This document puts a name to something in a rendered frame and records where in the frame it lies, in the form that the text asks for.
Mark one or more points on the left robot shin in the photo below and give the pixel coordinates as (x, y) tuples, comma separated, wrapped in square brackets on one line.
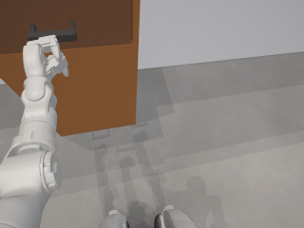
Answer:
[(113, 212)]

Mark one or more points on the handle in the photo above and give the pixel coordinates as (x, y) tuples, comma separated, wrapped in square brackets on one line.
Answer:
[(62, 35)]

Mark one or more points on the robot left hand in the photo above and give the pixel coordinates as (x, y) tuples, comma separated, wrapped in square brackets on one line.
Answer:
[(35, 62)]

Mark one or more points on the drawer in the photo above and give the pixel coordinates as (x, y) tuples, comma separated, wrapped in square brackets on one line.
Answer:
[(98, 23)]

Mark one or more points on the left robot forearm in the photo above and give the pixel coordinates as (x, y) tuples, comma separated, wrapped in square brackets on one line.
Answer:
[(39, 122)]

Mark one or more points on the left robot upper arm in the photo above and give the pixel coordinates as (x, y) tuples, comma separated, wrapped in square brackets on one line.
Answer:
[(26, 183)]

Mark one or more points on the cabinet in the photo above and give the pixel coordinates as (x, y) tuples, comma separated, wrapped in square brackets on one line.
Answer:
[(100, 91)]

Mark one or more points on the left robot thigh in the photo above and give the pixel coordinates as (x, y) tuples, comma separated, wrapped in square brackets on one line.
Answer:
[(114, 221)]

